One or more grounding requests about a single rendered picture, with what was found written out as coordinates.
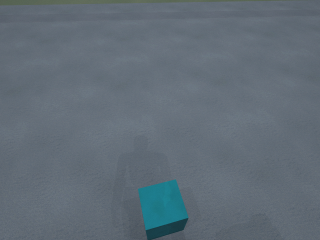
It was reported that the carton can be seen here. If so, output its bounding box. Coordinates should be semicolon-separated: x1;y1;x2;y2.
138;179;189;240

